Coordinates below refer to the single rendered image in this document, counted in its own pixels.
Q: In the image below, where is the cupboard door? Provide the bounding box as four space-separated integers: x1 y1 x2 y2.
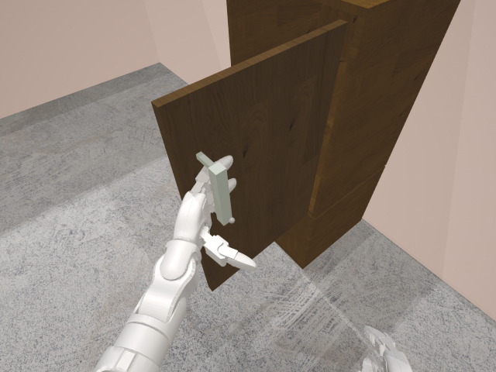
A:
151 19 348 291

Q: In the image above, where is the robot right hand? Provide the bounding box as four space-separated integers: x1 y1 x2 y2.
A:
357 325 413 372

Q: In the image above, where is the robot left hand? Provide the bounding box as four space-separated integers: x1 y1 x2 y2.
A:
173 155 257 271

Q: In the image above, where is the handle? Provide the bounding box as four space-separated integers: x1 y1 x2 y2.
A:
196 152 232 226

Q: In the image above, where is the left robot forearm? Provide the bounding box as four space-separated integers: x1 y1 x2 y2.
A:
93 239 202 372

